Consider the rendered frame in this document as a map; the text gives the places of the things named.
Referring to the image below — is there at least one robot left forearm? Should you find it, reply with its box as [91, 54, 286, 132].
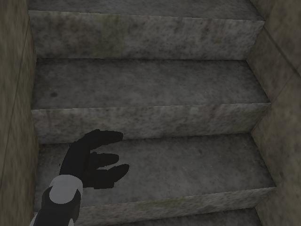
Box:
[29, 174, 83, 226]

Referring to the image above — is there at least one left robot hand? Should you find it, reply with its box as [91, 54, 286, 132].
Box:
[59, 129, 130, 189]

